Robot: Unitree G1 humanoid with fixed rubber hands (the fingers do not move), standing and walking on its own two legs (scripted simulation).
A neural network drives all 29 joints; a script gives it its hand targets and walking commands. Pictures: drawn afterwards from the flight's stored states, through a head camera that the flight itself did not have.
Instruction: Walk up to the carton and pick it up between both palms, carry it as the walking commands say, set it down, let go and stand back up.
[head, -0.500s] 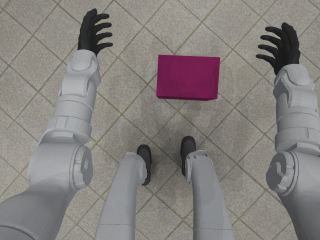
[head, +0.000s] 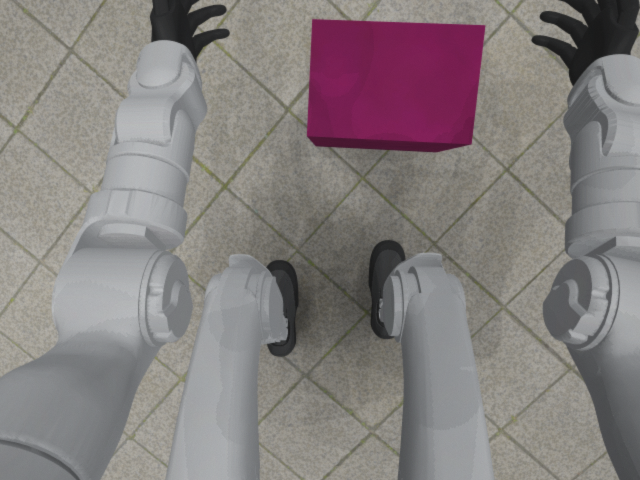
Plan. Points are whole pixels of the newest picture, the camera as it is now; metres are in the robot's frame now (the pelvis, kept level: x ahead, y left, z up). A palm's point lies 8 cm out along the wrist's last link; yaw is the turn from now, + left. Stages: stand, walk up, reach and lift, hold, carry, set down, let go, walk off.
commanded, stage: reach and lift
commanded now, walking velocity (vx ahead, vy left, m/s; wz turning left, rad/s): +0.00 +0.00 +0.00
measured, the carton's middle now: (384, 97) +0.52 -0.09 -0.43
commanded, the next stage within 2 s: none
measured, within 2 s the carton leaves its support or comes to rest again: neither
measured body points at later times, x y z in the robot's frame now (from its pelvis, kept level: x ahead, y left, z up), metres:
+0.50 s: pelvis -0.02 +0.00 -0.11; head +0.36 -0.02 +0.14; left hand +0.53 +0.15 -0.29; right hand +0.51 -0.26 -0.30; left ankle +0.08 +0.12 -0.50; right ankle +0.12 -0.11 -0.50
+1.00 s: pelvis -0.03 +0.00 -0.16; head +0.36 -0.02 +0.06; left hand +0.54 +0.16 -0.35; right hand +0.51 -0.25 -0.37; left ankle +0.08 +0.12 -0.50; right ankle +0.12 -0.11 -0.50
